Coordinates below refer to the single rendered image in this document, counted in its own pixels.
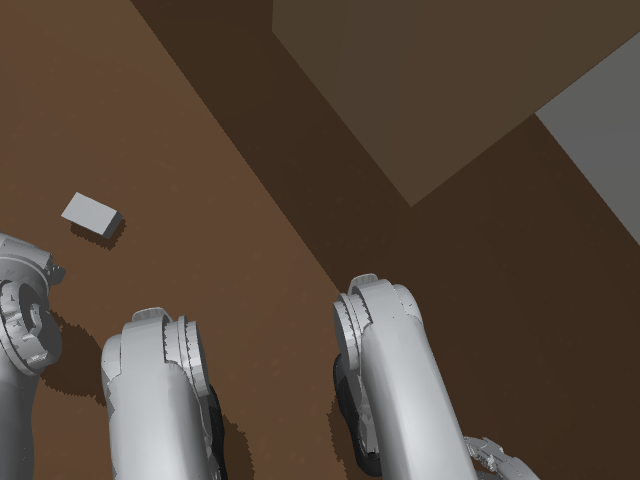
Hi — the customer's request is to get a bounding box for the left robot arm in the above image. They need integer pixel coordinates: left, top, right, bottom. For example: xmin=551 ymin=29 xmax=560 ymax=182
xmin=0 ymin=233 xmax=62 ymax=480

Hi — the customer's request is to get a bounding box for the right robot hand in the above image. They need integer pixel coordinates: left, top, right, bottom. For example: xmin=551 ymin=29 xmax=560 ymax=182
xmin=463 ymin=436 xmax=540 ymax=480

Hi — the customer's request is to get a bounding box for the right robot foot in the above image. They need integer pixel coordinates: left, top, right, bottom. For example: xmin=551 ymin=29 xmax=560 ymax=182
xmin=333 ymin=353 xmax=382 ymax=477

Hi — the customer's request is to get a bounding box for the left robot hand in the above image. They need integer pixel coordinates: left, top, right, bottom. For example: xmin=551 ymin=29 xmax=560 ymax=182
xmin=0 ymin=230 xmax=66 ymax=285

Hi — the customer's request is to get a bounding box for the left robot foot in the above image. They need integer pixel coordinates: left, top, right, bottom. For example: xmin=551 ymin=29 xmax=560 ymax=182
xmin=206 ymin=383 xmax=228 ymax=480

